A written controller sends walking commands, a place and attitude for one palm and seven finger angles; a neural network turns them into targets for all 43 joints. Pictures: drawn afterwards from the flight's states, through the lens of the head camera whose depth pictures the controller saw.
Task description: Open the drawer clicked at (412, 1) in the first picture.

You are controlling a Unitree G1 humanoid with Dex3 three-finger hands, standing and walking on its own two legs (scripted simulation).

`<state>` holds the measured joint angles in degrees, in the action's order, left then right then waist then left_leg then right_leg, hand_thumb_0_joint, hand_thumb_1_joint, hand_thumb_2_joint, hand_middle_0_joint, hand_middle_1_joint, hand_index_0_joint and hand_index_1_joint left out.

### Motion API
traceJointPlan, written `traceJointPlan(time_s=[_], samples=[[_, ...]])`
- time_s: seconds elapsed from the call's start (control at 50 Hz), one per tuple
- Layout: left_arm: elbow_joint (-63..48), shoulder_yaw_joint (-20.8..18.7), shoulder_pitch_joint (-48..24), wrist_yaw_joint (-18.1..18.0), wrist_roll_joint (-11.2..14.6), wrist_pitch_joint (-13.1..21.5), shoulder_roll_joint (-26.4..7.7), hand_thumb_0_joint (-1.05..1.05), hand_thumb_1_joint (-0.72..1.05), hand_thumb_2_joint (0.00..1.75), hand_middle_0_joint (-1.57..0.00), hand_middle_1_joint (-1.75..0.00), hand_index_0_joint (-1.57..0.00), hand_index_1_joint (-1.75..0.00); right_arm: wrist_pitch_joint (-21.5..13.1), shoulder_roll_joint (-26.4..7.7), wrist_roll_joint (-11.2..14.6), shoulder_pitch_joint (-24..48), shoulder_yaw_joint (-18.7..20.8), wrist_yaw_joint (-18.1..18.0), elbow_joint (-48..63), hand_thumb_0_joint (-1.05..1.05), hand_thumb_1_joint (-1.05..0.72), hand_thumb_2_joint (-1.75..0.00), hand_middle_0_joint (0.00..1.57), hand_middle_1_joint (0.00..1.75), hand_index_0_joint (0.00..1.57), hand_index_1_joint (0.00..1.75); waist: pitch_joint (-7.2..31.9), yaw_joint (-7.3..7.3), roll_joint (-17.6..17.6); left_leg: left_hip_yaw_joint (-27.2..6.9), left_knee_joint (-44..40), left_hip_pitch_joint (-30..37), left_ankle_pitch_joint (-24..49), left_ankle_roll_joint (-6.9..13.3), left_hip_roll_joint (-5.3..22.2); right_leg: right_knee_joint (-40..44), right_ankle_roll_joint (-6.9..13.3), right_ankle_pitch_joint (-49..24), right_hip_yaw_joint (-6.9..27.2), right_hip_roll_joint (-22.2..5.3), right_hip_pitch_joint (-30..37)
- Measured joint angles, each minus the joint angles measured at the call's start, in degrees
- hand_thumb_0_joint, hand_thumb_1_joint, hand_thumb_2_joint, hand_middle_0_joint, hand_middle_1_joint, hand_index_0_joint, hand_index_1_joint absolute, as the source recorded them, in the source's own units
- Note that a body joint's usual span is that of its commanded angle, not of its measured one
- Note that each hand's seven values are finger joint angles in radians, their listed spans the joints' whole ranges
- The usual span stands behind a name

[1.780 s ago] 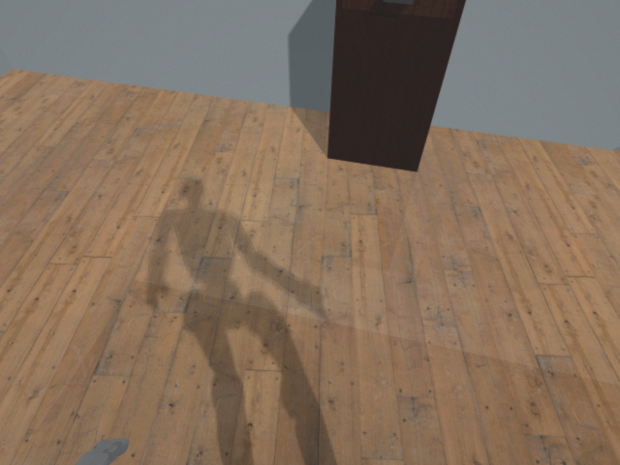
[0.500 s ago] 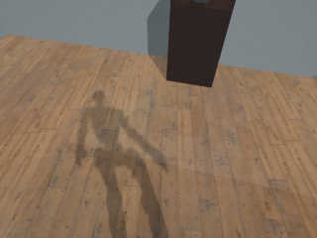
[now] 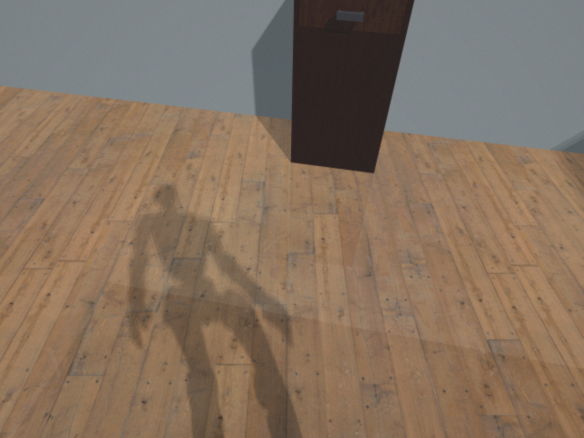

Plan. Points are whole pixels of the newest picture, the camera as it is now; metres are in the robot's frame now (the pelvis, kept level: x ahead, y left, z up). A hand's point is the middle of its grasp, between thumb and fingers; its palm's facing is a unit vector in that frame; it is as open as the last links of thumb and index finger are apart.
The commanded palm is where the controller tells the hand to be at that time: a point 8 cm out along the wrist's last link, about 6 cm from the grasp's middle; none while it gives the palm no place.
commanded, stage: walk to a spot facing it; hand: left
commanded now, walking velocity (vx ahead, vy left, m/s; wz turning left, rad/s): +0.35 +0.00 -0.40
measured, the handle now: (350, 14) +1.65 -0.12 +0.04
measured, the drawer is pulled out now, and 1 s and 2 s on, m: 0.00 0.00 0.00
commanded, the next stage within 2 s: turn to face it in 1.80 s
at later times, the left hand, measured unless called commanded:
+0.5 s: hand out of the picture +0.07 +0.19 -0.19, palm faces -0.04 -0.99 -0.14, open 7.4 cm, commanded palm none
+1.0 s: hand (244, 260) +0.52 +0.15 -0.17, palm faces -0.36 -0.92 -0.14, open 7.4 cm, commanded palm none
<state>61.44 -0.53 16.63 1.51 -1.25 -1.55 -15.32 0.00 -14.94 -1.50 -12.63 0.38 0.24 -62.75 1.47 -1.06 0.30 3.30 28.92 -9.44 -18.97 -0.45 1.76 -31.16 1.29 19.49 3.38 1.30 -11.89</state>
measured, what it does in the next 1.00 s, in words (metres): walks ahead, turning right: left foot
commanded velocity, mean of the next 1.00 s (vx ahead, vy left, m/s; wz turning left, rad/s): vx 0.37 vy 0.00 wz -0.29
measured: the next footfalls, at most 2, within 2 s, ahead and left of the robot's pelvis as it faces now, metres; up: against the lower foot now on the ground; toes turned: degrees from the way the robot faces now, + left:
left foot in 0.48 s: +0.34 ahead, +0.10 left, +0.00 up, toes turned -2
right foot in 1.14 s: +0.52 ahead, -0.16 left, +0.00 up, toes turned -31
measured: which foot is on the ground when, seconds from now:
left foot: down 0.00-0.12, up 0.14-0.46, down 0.48-1.00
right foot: down 0.00-0.50, up 0.52-1.00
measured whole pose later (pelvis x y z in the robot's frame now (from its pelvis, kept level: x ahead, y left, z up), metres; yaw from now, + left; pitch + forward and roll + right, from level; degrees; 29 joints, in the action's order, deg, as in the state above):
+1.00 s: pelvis +0.38 +0.02 +0.00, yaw -20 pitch +0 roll +0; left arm 58.1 -3.8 8.3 1.8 -1.9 -1.8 -9.5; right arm -5.0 -6.4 -1.8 -28.8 1.6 -1.9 -66.1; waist -2.7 3.6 1.2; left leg 17.9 17.3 2.1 -19.8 3.1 -0.4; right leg -48.9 0.9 8.3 -4.7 -5.7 -33.5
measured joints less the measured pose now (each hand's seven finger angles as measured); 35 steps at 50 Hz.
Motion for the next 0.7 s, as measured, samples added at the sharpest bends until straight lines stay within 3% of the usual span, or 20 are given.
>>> traceJointPlan(time_s=[0.1,0.14,0.2,0.24,0.34,0.44,0.48,0.52,0.58,0.62,0.7], samples=[[0.04,-0.67,3.73,0.45,-0.06,0.77,2.89,0.01,0.91,0.9,-0.2,-0.3,-0.2,-0.29,-0.92,1.6,0.21,-4.39,0.97,-0.2,0.03,0.01,-0.9,-0.9,0.21,0.3,0.2,0.3,-0.97,0.35,-1.1,1.69,4.9,0.71,-5.4,-1.12,2.01,-5.08,0.25,3.73,-2.02,0.4,-0.58],[-0.21,-0.9,4.33,0.23,-0.17,2.12,4.16,0.01,0.91,0.9,-0.2,-0.3,-0.2,-0.29,-0.54,1.82,0.33,-6.0,1.3,-0.36,-0.72,0.01,-0.9,-0.9,0.21,0.3,0.2,0.3,-1.17,0.71,-2.53,0.92,12.86,-2.42,-8.12,-0.69,3.37,-4.63,0.86,4.88,-3.35,1.53,0.57],[-0.87,-1.04,6.49,-1.2,0.02,4.52,5.47,0.0,0.91,0.9,-0.2,-0.3,-0.2,-0.29,0.37,2.68,0.03,-5.54,1.22,-0.24,-1.8,0.01,-0.9,-0.9,0.21,0.3,0.2,0.3,-1.85,-1.06,-1.35,0.57,29.35,-10.13,-9.92,-0.51,2.04,-1.26,1.38,4.44,-2.4,1.51,3.32],[-0.56,-0.85,8.43,-1.79,-0.1,4.93,6.42,0.0,0.91,0.9,-0.2,-0.3,-0.2,-0.29,0.29,2.9,-0.02,-3.7,1.49,-0.02,-1.07,0.01,-0.9,-0.9,0.21,0.3,0.2,0.3,-2.57,-1.8,-0.71,1.14,33.96,-14.95,-8.32,-0.65,1.89,2.38,1.55,3.28,-1.0,1.46,5.8],[2.24,-0.23,12.53,-2.19,-0.33,4.52,8.54,0.0,0.91,0.9,-0.2,-0.3,-0.2,-0.29,-0.25,3.26,0.23,2.96,2.3,0.83,3.47,0.01,-0.9,-0.9,0.2,0.3,0.2,0.3,-3.79,-1.56,-0.43,1.61,29.51,-24.21,0.3,-1.44,2.92,10.37,0.62,1.43,2.02,1.23,11.47],[4.25,-0.7,13.5,-2.39,-0.23,4.16,8.24,0.0,0.9,0.9,-0.2,-0.3,-0.2,-0.3,-1.8,4.66,0.81,8.07,2.15,1.44,7.22,0.01,-0.91,-0.9,0.2,0.3,0.2,0.3,-5.04,-1.75,0.32,2.09,14.48,-23.31,6.79,-0.26,2.44,12.9,-0.97,3.88,3.81,0.51,16.35],[4.58,-1.27,13.76,-2.42,-0.04,4.18,7.6,0.01,0.9,0.9,-0.2,-0.3,-0.2,-0.3,-3.14,5.14,0.67,8.56,1.77,1.22,8.23,0.01,-0.9,-0.9,0.2,0.3,0.2,0.3,-4.96,-1.58,0.77,2.39,8.12,-18.95,9.19,0.55,1.51,7.61,-1.29,7.79,4.3,0.32,15.99],[4.79,-1.99,12.05,-2.25,0.45,3.56,6.61,0.01,0.9,0.9,-0.2,-0.3,-0.2,-0.3,-4.32,5.88,0.12,8.6,1.7,0.61,8.39,0.01,-0.9,-0.9,0.2,0.3,0.2,0.3,-5.45,-1.23,1.75,3.6,11.24,-18.19,6.66,3.12,0.97,-9.82,-0.05,10.75,3.39,0.18,9.84],[3.27,-2.63,8.13,-2.13,0.31,3.01,5.1,0.01,0.91,0.9,-0.2,-0.3,-0.2,-0.29,-4.16,6.56,0.03,6.32,1.37,0.0,7.38,0.0,-0.9,-0.9,0.2,0.3,0.2,0.3,-5.36,-1.47,2.14,5.97,10.26,-13.57,3.54,4.97,0.81,-34.2,1.38,6.25,0.42,-0.29,-1.84],[1.62,-3.21,5.11,-1.77,-0.1,2.82,4.16,0.01,0.91,0.9,-0.2,-0.3,-0.2,-0.29,-4.11,7.04,-0.02,3.71,1.33,-0.51,6.05,0.0,-0.9,-0.9,0.2,0.3,0.2,0.3,-4.77,-1.17,2.17,6.97,6.1,-9.66,4.18,5.05,0.22,-40.03,1.3,1.45,-2.07,-1.82,-8.24],[-2.25,-4.06,0.32,-1.35,-0.56,2.35,3.34,0.01,0.91,0.9,-0.19,-0.3,-0.19,-0.29,-4.7,6.15,0.38,-1.56,2.68,-1.68,3.62,-0.01,-0.94,-0.9,0.21,0.3,0.2,0.3,-3.0,-0.5,2.24,9.04,-1.56,-3.55,5.2,5.48,-1.22,-40.07,0.39,-5.35,-3.55,-4.24,-18.01]])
